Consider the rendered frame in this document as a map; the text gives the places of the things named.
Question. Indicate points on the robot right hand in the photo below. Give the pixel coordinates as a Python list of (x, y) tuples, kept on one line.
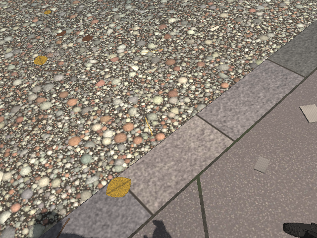
[(300, 230)]

